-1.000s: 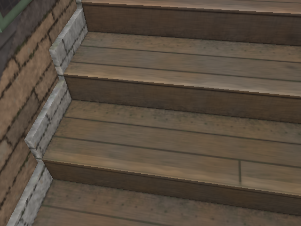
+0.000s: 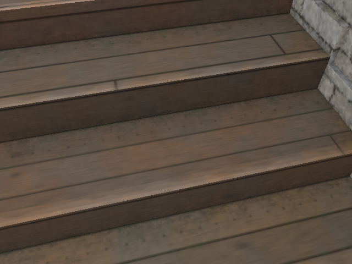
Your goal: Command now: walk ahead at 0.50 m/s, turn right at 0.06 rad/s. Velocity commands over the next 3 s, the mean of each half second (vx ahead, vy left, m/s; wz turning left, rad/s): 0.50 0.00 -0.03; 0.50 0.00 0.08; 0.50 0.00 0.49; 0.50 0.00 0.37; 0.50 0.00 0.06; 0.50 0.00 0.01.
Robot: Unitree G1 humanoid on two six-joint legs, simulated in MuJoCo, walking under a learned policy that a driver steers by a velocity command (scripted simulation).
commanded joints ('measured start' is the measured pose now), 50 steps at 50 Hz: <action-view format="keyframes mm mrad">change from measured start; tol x32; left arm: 1 68 -43 -11 87 25 -22 -10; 17 435 194 19 162 -52 -69 110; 42 -611 -68 -113 -400 -6 67 -1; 50 285 96 -22 -127 17 61 -5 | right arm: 1 -66 36 19 -118 11 19 -25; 12 -625 98 94 -461 54 72 -107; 20 83 -245 -54 -198 29 76 -149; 50 255 6 19 69 -61 -24 32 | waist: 1 -72 16 -55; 13 -21 -105 240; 19 -195 -243 -144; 21 -134 168 -216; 41 -48 -89 294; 48 119 175 -102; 50 201 -202 -384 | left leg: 1 -504 13 -41 328 38 89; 9 -927 68 88 513 -180 174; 17 39 -34 511 -477 -489 42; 21 482 343 -784 -1426 -893 196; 27 80 234 -109 -1289 -490 55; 40 246 205 119 -1580 -245 45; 48 643 301 222 -1245 1489 113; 50 -23 79 93 -760 365 27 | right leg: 1 389 -294 567 -560 450 -154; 12 306 -239 247 -1017 156 -95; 18 696 -257 56 -510 1677 -69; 21 20 28 269 580 283 21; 37 -972 -61 282 1094 385 -228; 46 -123 25 -68 199 136 -59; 50 912 -247 712 -303 369 -295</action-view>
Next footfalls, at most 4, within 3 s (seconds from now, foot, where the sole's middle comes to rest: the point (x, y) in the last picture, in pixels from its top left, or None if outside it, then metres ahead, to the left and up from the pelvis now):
0.36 left None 0.40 0.14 -0.55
0.96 right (200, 152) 0.76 -0.05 -0.40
1.48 left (116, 66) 1.03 0.24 -0.25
1.96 right None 1.39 0.17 -0.09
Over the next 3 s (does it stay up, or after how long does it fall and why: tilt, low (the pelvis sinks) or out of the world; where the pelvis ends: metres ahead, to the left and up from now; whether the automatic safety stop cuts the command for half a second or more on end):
stays up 1.68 0.48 0.83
